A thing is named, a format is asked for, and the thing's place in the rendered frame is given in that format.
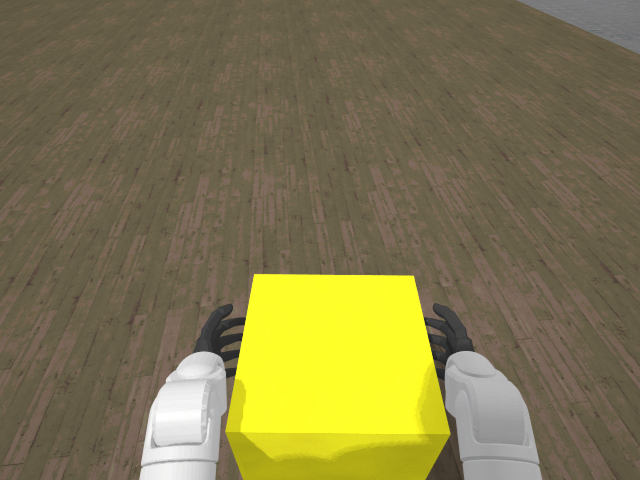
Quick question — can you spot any robot right forearm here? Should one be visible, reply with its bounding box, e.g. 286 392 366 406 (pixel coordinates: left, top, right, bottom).
445 351 542 480

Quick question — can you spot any left robot hand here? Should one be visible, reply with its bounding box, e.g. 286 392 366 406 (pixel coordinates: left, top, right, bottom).
193 304 246 378

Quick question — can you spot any right robot hand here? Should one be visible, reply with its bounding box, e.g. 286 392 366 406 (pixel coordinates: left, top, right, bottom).
423 303 475 381

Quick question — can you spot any robot left forearm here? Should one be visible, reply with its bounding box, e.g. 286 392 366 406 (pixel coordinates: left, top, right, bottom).
139 352 227 480

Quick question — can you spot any carton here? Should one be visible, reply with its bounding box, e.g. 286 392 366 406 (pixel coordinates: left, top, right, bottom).
225 274 450 480

